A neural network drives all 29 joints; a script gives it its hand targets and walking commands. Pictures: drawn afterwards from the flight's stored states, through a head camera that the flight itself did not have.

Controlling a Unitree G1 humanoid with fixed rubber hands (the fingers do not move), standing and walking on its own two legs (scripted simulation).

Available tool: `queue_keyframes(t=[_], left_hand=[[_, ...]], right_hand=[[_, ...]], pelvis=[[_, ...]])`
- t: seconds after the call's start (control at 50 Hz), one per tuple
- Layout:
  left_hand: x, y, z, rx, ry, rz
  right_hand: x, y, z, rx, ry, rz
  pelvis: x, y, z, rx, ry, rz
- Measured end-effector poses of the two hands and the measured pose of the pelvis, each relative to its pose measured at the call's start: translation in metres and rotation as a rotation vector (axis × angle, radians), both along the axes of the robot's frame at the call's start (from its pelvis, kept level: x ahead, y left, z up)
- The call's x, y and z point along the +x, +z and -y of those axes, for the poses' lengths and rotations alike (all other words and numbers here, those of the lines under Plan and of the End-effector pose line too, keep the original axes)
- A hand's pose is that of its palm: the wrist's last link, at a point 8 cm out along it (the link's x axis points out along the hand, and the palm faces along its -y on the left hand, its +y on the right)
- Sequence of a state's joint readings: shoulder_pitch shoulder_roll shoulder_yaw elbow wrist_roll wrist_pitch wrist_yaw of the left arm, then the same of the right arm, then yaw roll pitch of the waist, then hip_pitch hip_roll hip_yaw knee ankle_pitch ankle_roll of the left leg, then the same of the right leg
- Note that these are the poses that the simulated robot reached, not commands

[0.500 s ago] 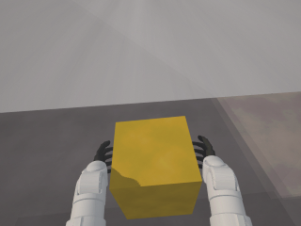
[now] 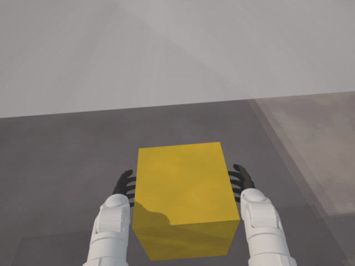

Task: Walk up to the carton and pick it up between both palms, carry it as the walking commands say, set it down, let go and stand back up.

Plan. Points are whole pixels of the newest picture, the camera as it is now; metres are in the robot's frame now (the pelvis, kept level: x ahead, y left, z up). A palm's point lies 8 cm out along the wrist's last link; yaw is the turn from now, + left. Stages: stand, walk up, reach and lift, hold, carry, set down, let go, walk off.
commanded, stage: set down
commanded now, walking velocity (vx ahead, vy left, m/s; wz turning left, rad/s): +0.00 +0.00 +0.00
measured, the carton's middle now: (184, 203) +0.31 -0.03 -0.07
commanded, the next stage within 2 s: none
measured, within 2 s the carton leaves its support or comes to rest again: neither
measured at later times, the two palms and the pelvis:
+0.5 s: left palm (131, 211) +0.31 +0.11 -0.08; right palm (243, 208) +0.29 -0.19 -0.08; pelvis -0.02 -0.01 -0.03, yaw +0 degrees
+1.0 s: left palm (138, 214) +0.34 +0.10 -0.17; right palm (235, 211) +0.32 -0.19 -0.16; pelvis -0.04 -0.01 -0.10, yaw +0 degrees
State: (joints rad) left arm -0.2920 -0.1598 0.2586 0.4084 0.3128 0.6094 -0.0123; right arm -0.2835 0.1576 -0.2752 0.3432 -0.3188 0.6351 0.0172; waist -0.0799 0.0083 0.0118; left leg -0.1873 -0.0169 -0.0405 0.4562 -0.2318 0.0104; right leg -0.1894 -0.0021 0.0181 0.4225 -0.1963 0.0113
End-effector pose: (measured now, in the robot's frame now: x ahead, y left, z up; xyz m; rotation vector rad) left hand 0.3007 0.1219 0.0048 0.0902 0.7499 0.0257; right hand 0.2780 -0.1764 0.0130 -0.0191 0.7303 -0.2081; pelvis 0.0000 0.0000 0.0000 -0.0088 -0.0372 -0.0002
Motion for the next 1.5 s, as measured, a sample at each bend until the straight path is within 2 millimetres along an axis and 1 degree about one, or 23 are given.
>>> queue_keyframes(t=[0.1,0.22,0.36,0.48,0.62,0.78,0.9,0.98,1.2,1.38,1.5], left_hand=[[0.005,-0.012,-0.002,0.004,-0.002,-0.012],[0.011,-0.030,0.002,0.006,-0.010,-0.011],[0.012,-0.054,0.008,0.007,0.000,-0.011],[0.011,-0.078,0.013,-0.007,0.026,-0.004],[0.015,-0.110,0.018,-0.040,0.045,0.009],[0.026,-0.139,0.019,-0.062,0.054,0.021],[0.037,-0.155,0.017,-0.066,0.059,0.030],[0.041,-0.168,0.017,-0.067,0.057,0.026],[0.049,-0.208,0.020,-0.070,0.063,0.028],[0.052,-0.240,0.023,-0.077,0.073,0.022],[0.058,-0.260,0.023,-0.071,0.072,0.027]], right_hand=[[0.004,-0.013,-0.002,0.008,-0.005,-0.010],[0.006,-0.032,0.002,0.011,-0.017,-0.010],[0.006,-0.061,0.008,0.029,-0.027,-0.010],[0.009,-0.084,0.013,0.045,-0.033,0.000],[0.013,-0.114,0.018,0.054,-0.049,0.016],[0.022,-0.142,0.018,0.060,-0.062,0.031],[0.034,-0.158,0.017,0.054,-0.056,0.040],[0.038,-0.170,0.017,0.052,-0.056,0.035],[0.049,-0.208,0.020,0.047,-0.049,0.038],[0.053,-0.238,0.023,0.044,-0.042,0.032],[0.061,-0.258,0.023,0.042,-0.038,0.035]], pelvis=[[0.002,-0.002,-0.005,0.003,-0.001,-0.040],[0.000,-0.007,-0.007,0.008,-0.005,-0.105],[-0.008,-0.014,-0.002,0.016,-0.011,-0.192],[-0.018,-0.026,0.006,0.023,-0.011,-0.276],[-0.031,-0.047,0.016,0.023,-0.009,-0.371],[-0.038,-0.073,0.019,0.023,-0.009,-0.473],[-0.039,-0.090,0.016,0.020,-0.005,-0.536],[-0.038,-0.099,0.014,0.019,-0.003,-0.581],[-0.038,-0.131,0.007,0.020,-0.003,-0.671],[-0.045,-0.158,0.005,0.023,-0.003,-0.707],[-0.051,-0.177,0.005,0.020,-0.001,-0.718]])
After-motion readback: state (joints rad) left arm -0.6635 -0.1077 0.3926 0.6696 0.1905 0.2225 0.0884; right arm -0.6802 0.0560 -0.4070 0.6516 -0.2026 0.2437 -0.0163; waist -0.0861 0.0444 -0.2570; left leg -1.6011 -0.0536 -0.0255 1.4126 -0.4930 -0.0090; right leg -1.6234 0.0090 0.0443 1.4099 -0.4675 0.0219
